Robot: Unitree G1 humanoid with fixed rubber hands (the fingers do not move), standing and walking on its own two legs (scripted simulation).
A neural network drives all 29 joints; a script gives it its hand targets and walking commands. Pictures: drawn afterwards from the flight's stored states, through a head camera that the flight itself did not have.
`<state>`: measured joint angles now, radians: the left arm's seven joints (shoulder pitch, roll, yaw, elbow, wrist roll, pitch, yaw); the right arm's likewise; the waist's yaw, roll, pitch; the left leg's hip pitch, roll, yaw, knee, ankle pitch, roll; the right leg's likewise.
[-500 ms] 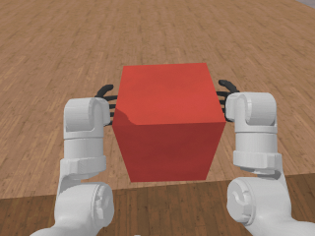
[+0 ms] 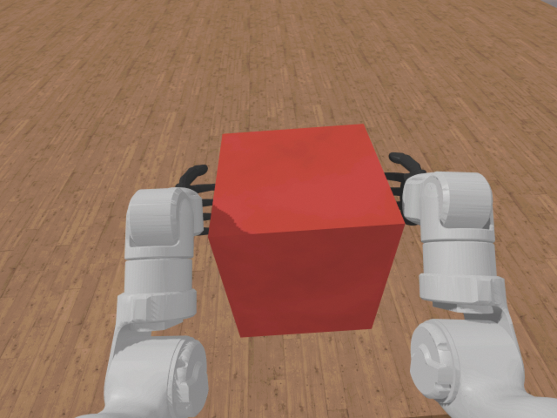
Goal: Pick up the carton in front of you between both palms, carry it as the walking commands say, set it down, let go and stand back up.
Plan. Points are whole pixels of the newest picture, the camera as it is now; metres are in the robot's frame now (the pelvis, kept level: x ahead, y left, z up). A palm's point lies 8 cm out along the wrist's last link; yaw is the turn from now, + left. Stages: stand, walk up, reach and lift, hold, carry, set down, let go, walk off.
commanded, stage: carry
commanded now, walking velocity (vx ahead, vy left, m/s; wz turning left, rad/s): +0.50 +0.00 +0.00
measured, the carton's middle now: (299, 234) +0.39 +0.02 +0.08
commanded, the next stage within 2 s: none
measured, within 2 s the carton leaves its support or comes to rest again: neither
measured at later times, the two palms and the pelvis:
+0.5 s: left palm (237, 63) +0.70 +0.14 +0.20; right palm (396, 75) +0.66 -0.15 +0.20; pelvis +0.31 +0.04 +0.05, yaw -2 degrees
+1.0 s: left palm (245, 28) +0.97 +0.17 +0.18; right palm (362, 25) +0.99 -0.13 +0.18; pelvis +0.62 +0.00 +0.07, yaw +1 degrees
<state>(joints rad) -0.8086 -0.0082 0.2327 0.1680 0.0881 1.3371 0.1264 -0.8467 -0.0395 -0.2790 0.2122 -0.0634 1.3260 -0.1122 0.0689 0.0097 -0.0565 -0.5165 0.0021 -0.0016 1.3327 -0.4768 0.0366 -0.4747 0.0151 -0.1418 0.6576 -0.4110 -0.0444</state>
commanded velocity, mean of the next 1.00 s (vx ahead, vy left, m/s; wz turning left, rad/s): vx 0.50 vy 0.00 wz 0.00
